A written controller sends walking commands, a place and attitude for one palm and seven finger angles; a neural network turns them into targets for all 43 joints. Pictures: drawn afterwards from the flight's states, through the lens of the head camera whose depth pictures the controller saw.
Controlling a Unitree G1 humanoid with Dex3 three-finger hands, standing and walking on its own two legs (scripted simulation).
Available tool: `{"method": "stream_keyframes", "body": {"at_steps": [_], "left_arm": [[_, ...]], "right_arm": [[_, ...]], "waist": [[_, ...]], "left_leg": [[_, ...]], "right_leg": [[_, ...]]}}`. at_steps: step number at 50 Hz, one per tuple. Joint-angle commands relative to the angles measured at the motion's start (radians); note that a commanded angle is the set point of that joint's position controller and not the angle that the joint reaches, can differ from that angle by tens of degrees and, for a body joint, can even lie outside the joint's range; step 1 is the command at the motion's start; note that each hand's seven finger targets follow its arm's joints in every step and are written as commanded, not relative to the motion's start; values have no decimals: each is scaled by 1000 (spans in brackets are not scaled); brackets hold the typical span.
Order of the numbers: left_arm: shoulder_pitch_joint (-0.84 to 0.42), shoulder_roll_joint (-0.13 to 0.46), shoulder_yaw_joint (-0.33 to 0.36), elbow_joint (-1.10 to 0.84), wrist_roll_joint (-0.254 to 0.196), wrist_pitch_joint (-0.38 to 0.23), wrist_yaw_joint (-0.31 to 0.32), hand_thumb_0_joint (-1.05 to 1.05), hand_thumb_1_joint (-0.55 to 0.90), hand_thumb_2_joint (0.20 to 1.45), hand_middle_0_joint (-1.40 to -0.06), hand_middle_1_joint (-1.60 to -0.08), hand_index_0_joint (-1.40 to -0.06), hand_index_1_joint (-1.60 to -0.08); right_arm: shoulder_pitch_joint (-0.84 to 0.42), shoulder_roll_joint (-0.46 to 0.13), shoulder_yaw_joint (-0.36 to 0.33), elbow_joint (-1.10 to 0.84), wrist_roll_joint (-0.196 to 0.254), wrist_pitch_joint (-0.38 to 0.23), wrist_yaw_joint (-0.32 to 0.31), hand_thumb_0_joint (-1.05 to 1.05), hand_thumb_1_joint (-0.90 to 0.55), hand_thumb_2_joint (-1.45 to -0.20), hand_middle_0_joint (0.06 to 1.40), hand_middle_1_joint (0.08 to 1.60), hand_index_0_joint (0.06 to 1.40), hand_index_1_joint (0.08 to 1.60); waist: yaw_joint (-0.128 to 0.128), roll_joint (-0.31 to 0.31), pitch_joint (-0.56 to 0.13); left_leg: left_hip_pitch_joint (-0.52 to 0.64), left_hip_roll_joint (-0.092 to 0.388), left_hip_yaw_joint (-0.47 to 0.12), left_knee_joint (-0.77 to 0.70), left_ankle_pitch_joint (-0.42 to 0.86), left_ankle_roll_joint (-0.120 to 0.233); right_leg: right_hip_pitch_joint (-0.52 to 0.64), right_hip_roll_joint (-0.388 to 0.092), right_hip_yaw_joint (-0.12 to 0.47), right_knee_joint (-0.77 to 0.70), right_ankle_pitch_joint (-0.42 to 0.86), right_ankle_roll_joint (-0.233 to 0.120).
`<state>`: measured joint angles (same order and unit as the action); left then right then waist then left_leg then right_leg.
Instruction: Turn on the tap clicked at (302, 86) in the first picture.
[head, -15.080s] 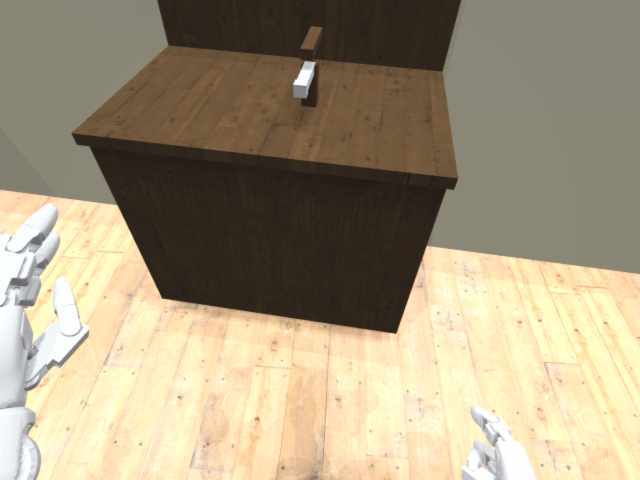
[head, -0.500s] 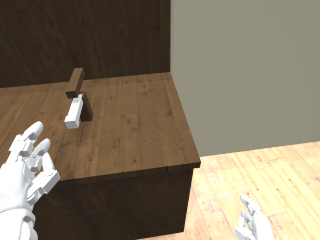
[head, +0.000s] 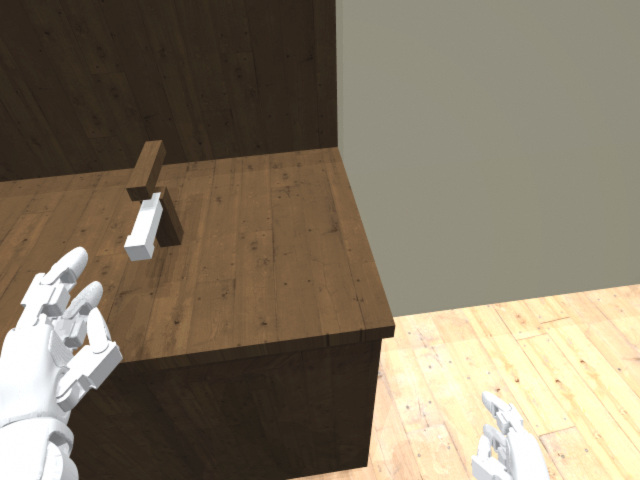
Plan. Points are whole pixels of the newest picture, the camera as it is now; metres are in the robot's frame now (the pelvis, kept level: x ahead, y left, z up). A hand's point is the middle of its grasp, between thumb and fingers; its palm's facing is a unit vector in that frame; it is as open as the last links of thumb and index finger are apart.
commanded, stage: reach beside the lever's end, fingers flat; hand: left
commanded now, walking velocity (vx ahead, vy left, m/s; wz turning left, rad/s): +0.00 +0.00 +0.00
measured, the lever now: (139, 247) +0.37 +0.32 +0.11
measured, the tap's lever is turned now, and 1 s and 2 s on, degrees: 0 0 0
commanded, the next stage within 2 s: none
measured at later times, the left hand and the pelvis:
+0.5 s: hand (117, 318) +0.22 +0.25 +0.15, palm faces +0.46 -0.88 -0.13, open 7.4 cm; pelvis +0.00 +0.00 +0.00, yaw -1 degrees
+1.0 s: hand (102, 298) +0.26 +0.29 +0.14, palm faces +0.49 -0.87 -0.11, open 7.5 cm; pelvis +0.00 +0.01 +0.01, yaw -1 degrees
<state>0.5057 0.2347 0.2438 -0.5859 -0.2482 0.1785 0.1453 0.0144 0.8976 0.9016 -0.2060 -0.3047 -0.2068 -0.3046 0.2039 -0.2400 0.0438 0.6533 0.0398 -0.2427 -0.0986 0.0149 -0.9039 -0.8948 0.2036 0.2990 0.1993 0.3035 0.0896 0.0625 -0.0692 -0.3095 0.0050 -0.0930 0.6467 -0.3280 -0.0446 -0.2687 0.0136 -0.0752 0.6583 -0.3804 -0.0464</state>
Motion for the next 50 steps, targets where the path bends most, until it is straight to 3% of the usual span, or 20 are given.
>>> {"method": "stream_keyframes", "body": {"at_steps": [1, 2, 5, 11, 12, 13, 15, 16, 17, 20, 21, 22, 27, 29, 31, 35, 39, 45, 46, 50], "left_arm": [[-68, 163, 117, -222, 15, -85, 15, 0, 900, 900, -200, -300, -200, -300], [-89, 126, 84, -221, 12, -87, 13, 0, 900, 900, -200, -300, -200, -300], [-162, 145, 107, -150, 3, -84, 14, 0, 900, 900, -200, -300, -200, -300], [-224, 201, 160, -74, 9, -78, 11, 0, 900, 900, -200, -300, -200, -300], [-260, 165, 122, -85, 5, -80, 5, 0, 900, 900, -200, -300, -200, -300], [-275, 193, 151, -57, 3, -80, 5, 0, 900, 900, -200, -300, -200, -300], [-299, 183, 138, -45, 2, -82, -3, 0, 900, 900, -200, -300, -200, -300], [-305, 199, 154, -40, 10, -84, 1, 0, 900, 900, -200, -300, -200, -300], [-310, 172, 129, -46, 6, -88, 0, 0, 900, 900, -200, -300, -200, -300], [-288, 200, 170, 0, -2, -88, -6, 0, 900, 900, -200, -300, -200, -300], [-281, 234, 214, 27, 1, -86, 0, 0, 900, 900, -200, -300, -200, -300], [-287, 205, 192, 20, -3, -87, -5, 0, 900, 900, -199, -298, -199, -298], [-319, 206, 199, 47, -4, -104, -11, 0, 900, 900, -195, -285, -195, -285], [-353, 224, 211, 69, -7, -119, -16, 0, 900, 900, -193, -280, -193, -280], [-385, 237, 214, 68, 4, -135, -19, 0, 900, 900, -192, -275, -192, -275], [-396, 220, 190, 103, 2, -156, -34, 0, 900, 900, -188, -265, -188, -265], [-454, 234, 206, 171, -3, -152, -40, 0, 900, 900, -185, -255, -185, -255], [-500, 262, 228, 229, 4, -152, -42, 0, 900, 900, -180, -240, -180, -240], [-524, 276, 245, 237, 10, -158, -37, 0, 900, 900, -179, -238, -179, -238], [-553, 257, 217, 267, 9, -178, -48, 0, 900, 900, -176, -228, -176, -228]], "right_arm": [[-146, -96, -43, -168, 4, -67, -6, 0, -900, -900, 200, 300, 200, 300], [-146, -92, -42, -175, 4, -66, -6, 0, -900, -900, 200, 300, 200, 300], [-147, -99, -44, -162, 4, -63, -15, 0, -900, -900, 200, 300, 200, 300], [-155, -101, -44, -141, 5, -58, -24, 0, -900, -900, 200, 300, 200, 300], [-162, -95, -41, -149, 6, -56, -24, 0, -900, -900, 200, 300, 200, 300], [-154, -100, -42, -145, 6, -57, -26, 0, -900, -900, 200, 300, 200, 300], [-157, -101, -43, -145, 5, -57, -25, 0, -900, -900, 200, 300, 200, 300], [-161, -100, -42, -137, 7, -56, -24, 0, -900, -900, 200, 300, 200, 300], [-158, -98, -42, -147, 5, -57, -24, 0, -900, -900, 200, 300, 200, 300], [-146, -106, -50, -146, 1, -54, -22, 0, -900, -900, 200, 300, 200, 300], [-149, -104, -50, -132, 3, -46, -23, 0, -900, -900, 200, 300, 200, 300], [-145, -102, -51, -142, 3, -42, -22, 0, -900, -900, 200, 300, 200, 300], [-138, -104, -56, -137, 6, -33, -22, 0, -900, -900, 200, 300, 200, 300], [-134, -111, -61, -131, 6, -35, -25, 0, -900, -900, 200, 300, 200, 300], [-138, -108, -58, -120, 7, -39, -25, 0, -900, -900, 200, 300, 200, 300], [-132, -116, -62, -125, 2, -47, -25, 0, -900, -900, 200, 300, 200, 300], [-136, -118, -61, -115, 6, -38, -30, 0, -900, -900, 200, 300, 200, 300], [-136, -118, -61, -116, 5, -18, -27, 0, -900, -900, 200, 300, 200, 300], [-142, -115, -60, -105, 4, -15, -27, 0, -900, -900, 200, 300, 200, 300], [-129, -121, -63, -111, 4, -17, -22, 0, -900, -900, 200, 300, 200, 300]], "waist": [[4, -21, -38], [-6, -29, -36], [-15, -81, -8], [-8, -46, -32], [-17, -27, -33], [-16, -59, -34], [-18, -43, -43], [-12, 5, -37], [-18, -20, -51], [-10, -75, -79], [-1, -43, -69], [-9, -65, -85], [-17, -36, -76], [-24, -67, -77], [-23, 11, -71], [-26, -33, -106], [-33, -57, -84], [-29, -27, -111], [-29, 9, -105], [-38, -14, -116]], "left_leg": [[41, -26, 56, -71, 186, 68], [43, -27, 58, -71, 179, 68], [27, -29, 57, -70, 138, 72], [34, -34, 57, -83, 134, 71], [39, -35, 60, -85, 130, 71], [34, -32, 58, -86, 132, 71], [41, -34, 60, -87, 143, 71], [48, -34, 58, -94, 146, 68], [53, -36, 59, -94, 153, 69], [46, -32, 64, -88, 194, 71], [45, -32, 65, -94, 198, 68], [49, -32, 67, -93, 215, 68], [57, -31, 72, -92, 238, 66], [54, -30, 71, -92, 224, 68], [66, -32, 71, -95, 226, 66], [70, -32, 65, -97, 239, 66], [57, -32, 63, -106, 216, 66], [59, -32, 66, -110, 239, 62], [69, -32, 67, -112, 241, 61], [69, -27, 61, -112, 245, 59]], "right_leg": [[-19, -30, 19, -153, 224, 36], [-30, -33, 19, -152, 218, 38], [-48, -31, 32, -173, 172, 46], [-24, -31, 44, -187, 162, 45], [-27, -36, 49, -187, 158, 46], [-22, -33, 49, -188, 164, 47], [-19, -33, 46, -185, 179, 46], [-15, -30, 44, -185, 180, 40], [-11, -32, 43, -181, 192, 42], [15, -32, 42, -170, 264, 49], [22, -29, 43, -173, 267, 44], [31, -33, 41, -166, 294, 46], [20, -28, 36, -161, 320, 44], [12, -25, 37, -165, 301, 46], [7, -25, 37, -164, 293, 39], [17, -23, 29, -152, 306, 38], [6, -20, 26, -162, 275, 38], [23, -19, 27, -158, 295, 34], [20, -17, 28, -161, 295, 30], [12, -13, 21, -152, 292, 29]]}}
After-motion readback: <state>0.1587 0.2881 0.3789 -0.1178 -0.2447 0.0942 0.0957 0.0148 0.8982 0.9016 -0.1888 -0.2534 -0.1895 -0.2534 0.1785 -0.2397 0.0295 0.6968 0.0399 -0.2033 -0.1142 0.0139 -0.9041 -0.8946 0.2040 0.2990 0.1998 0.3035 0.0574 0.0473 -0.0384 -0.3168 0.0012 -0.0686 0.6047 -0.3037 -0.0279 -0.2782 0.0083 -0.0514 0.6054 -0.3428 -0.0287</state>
